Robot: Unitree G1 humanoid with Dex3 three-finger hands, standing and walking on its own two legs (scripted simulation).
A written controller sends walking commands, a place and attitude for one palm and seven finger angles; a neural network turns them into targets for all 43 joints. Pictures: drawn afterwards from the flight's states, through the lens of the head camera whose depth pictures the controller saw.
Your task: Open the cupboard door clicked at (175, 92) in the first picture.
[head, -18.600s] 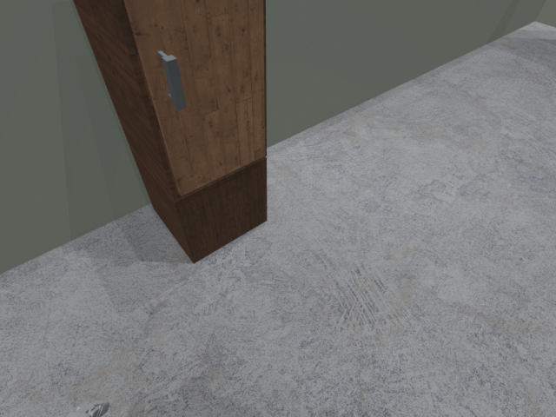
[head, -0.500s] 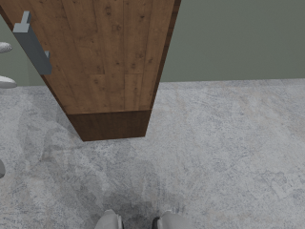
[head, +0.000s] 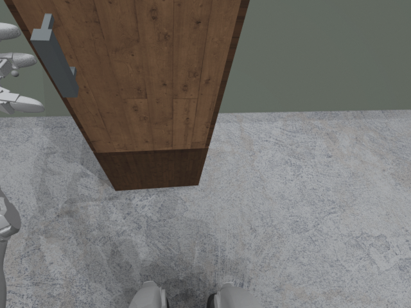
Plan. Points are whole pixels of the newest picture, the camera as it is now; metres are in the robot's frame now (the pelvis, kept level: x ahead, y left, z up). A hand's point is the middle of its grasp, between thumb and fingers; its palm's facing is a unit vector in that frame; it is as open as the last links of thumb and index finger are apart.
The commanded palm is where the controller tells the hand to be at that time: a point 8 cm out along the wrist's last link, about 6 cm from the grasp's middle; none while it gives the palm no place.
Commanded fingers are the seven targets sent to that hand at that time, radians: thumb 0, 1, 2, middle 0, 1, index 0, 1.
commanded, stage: slide the fingers in behind the handle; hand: left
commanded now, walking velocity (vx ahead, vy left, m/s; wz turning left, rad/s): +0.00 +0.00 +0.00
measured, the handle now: (60, 57) +0.55 +0.23 +0.11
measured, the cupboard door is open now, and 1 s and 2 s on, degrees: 0 0 0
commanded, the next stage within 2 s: close the thumb around the handle in 1.64 s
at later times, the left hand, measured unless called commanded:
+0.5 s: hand (29, 74) +0.50 +0.27 +0.12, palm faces +0.04 -1.00 +0.01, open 14.0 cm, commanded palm +0.48 +0.30 +0.11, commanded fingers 0.00 -0.50 0.30 -0.30 -1.20 -0.30 -1.20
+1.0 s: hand (53, 75) +0.50 +0.23 +0.11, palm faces +0.04 -1.00 +0.01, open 14.0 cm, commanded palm +0.48 +0.27 +0.11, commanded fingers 0.00 -0.50 0.30 -0.30 -1.20 -0.30 -1.20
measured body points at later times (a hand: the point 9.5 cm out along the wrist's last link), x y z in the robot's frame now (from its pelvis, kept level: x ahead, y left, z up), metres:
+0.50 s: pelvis +0.00 +0.00 +0.00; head +0.12 +0.03 +0.43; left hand +0.49 +0.32 +0.12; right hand -0.01 -0.28 -0.09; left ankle +0.01 +0.08 -0.69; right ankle -0.01 -0.13 -0.69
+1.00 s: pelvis +0.00 -0.01 +0.00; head +0.11 +0.02 +0.44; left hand +0.49 +0.28 +0.12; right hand +0.01 -0.28 -0.10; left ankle +0.01 +0.08 -0.69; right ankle -0.01 -0.13 -0.69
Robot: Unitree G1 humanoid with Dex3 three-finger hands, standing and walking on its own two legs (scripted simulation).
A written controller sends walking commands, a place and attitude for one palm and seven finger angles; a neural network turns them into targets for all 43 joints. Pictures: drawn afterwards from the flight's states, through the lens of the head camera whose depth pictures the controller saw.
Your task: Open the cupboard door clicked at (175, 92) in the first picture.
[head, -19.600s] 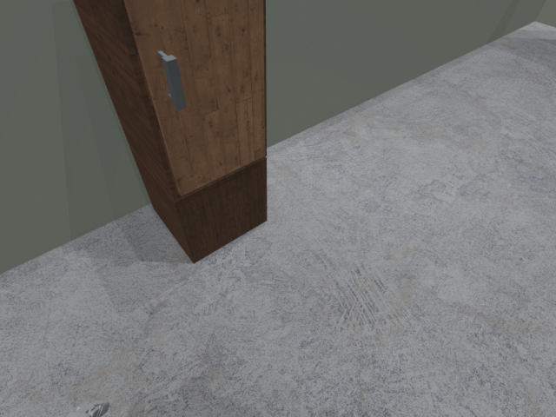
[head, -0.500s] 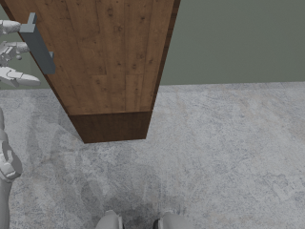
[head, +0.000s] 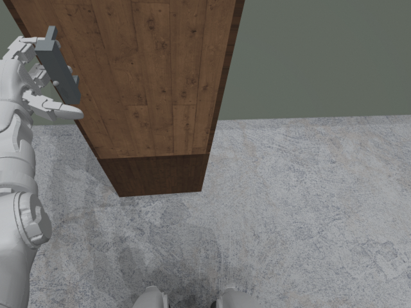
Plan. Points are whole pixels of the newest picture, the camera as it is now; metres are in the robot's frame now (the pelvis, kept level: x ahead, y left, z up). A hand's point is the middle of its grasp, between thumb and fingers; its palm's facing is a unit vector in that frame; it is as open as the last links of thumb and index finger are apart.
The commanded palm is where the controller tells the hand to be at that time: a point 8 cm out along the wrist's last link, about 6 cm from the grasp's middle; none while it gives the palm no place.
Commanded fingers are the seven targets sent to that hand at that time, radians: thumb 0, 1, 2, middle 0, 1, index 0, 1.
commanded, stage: slide the fingers in behind the handle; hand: left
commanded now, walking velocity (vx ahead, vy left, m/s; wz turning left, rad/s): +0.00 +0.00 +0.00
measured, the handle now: (63, 66) +0.55 +0.24 +0.11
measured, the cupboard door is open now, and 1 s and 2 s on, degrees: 0 0 12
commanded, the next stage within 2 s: close the thumb around the handle in 0.64 s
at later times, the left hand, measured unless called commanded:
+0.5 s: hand (70, 82) +0.50 +0.21 +0.12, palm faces +0.04 -1.00 +0.00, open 14.0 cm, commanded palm +0.48 +0.26 +0.11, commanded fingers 0.00 -0.50 0.30 -0.30 -1.20 -0.30 -1.20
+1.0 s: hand (69, 82) +0.50 +0.22 +0.11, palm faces +0.04 -1.00 +0.01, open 12.1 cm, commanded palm +0.48 +0.26 +0.11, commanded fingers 0.00 0.28 0.64 -0.36 -1.28 -0.36 -1.28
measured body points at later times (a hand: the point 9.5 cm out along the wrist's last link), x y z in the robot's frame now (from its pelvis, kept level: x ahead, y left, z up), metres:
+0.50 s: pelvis -0.01 +0.00 +0.00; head +0.10 +0.02 +0.44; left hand +0.49 +0.27 +0.12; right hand +0.00 -0.27 -0.11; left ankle +0.01 +0.09 -0.69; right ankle -0.02 -0.12 -0.69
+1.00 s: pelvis +0.00 +0.00 +0.00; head +0.11 +0.02 +0.44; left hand +0.50 +0.27 +0.11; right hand -0.01 -0.27 -0.11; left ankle +0.01 +0.09 -0.69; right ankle -0.02 -0.12 -0.69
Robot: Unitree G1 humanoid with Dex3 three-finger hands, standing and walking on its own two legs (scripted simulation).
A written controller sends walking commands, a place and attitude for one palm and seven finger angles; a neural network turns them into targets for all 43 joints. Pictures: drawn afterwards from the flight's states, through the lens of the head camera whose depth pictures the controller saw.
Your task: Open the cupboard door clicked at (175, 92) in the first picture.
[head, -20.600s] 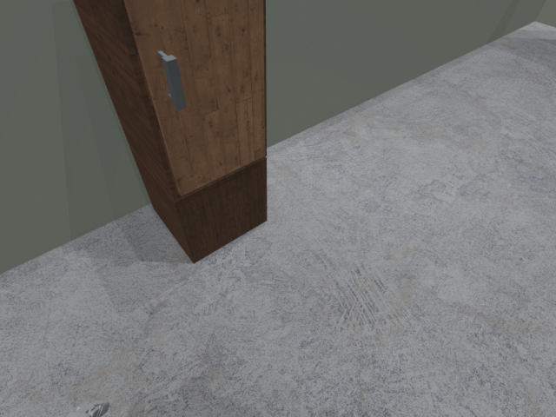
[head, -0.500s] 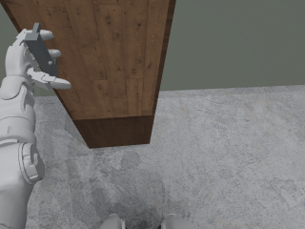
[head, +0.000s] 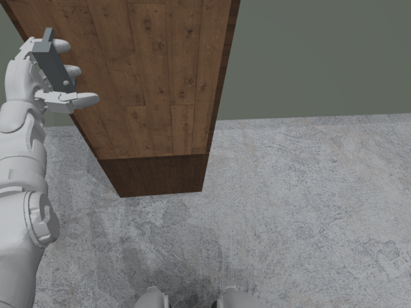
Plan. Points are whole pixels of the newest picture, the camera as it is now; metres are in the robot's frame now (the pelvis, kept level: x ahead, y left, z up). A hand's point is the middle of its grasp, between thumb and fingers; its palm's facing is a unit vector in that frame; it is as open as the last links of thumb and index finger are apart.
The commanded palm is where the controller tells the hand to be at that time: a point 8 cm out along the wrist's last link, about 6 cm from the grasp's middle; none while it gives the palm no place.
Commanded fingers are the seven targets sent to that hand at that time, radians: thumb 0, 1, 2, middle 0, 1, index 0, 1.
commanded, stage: close the thumb around the handle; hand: left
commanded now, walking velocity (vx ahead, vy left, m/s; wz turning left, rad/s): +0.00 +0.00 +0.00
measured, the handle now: (60, 68) +0.55 +0.24 +0.11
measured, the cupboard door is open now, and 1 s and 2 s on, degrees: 0 12 27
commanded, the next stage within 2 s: pull the door open along its arc in 0.44 s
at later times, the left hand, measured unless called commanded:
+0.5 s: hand (70, 82) +0.51 +0.21 +0.11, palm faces +0.05 -1.00 +0.00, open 5.7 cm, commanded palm +0.48 +0.25 +0.11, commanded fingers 0.00 0.90 0.90 -0.40 -1.35 -0.40 -1.35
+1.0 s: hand (75, 113) +0.44 +0.19 +0.11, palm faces +0.01 -1.00 +0.01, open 6.1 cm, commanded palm +0.39 +0.24 +0.11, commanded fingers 0.00 0.90 0.90 -0.40 -1.35 -0.40 -1.35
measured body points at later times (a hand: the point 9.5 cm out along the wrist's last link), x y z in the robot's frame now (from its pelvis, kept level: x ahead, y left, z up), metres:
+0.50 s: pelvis +0.00 +0.00 +0.00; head +0.11 +0.02 +0.44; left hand +0.50 +0.27 +0.11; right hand +0.00 -0.27 -0.11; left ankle +0.01 +0.10 -0.69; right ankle -0.01 -0.12 -0.69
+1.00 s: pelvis +0.02 +0.00 +0.02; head +0.08 +0.00 +0.46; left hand +0.43 +0.25 +0.11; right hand +0.07 -0.26 -0.10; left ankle +0.01 +0.10 -0.69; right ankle -0.01 -0.12 -0.69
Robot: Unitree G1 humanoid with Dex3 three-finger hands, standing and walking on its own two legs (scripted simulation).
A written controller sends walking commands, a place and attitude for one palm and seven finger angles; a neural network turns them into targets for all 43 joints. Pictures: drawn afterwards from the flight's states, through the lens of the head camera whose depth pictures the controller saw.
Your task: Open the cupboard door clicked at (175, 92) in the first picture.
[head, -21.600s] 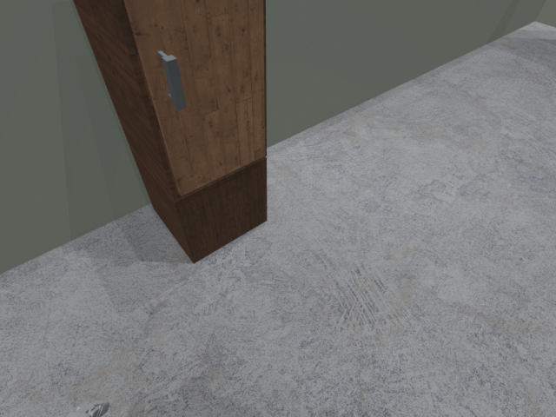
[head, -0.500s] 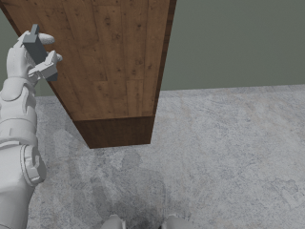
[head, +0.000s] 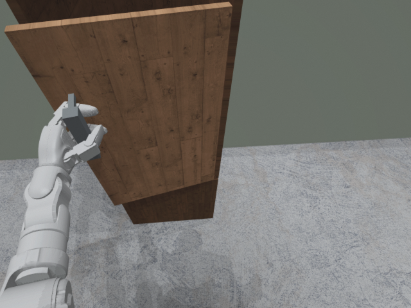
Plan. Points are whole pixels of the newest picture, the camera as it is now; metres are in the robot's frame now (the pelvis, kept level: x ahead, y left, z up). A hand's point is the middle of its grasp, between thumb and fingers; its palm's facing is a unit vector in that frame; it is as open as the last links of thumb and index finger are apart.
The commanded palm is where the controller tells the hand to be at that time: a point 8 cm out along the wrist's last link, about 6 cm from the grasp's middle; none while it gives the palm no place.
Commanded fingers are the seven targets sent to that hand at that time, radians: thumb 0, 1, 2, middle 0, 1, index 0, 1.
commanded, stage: pull the door open along its arc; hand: left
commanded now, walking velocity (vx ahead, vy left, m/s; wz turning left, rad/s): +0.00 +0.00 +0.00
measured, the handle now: (83, 127) +0.45 +0.23 +0.09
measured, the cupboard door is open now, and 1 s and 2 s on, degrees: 12 27 45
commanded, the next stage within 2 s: open thumb and fingers to let go in 1.28 s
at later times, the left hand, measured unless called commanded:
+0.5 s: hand (103, 146) +0.40 +0.19 +0.10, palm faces +0.52 -0.85 +0.00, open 5.8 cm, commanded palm +0.36 +0.22 +0.09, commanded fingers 0.00 0.90 0.90 -0.40 -1.35 -0.40 -1.35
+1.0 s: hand (115, 174) +0.34 +0.15 +0.10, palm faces +0.44 -0.90 +0.03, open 6.3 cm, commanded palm +0.25 +0.18 +0.09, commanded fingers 0.00 0.90 0.90 -0.40 -1.35 -0.40 -1.35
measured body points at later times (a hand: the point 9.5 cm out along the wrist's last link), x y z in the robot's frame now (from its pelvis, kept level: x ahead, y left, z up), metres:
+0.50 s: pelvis -0.03 -0.02 -0.01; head +0.02 -0.02 +0.44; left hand +0.37 +0.23 +0.10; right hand +0.06 -0.26 -0.13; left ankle -0.02 +0.10 -0.71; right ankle -0.04 -0.12 -0.71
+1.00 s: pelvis -0.01 -0.01 +0.01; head +0.01 -0.02 +0.46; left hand +0.31 +0.20 +0.10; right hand +0.10 -0.25 -0.11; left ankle -0.02 +0.10 -0.71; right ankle -0.04 -0.12 -0.71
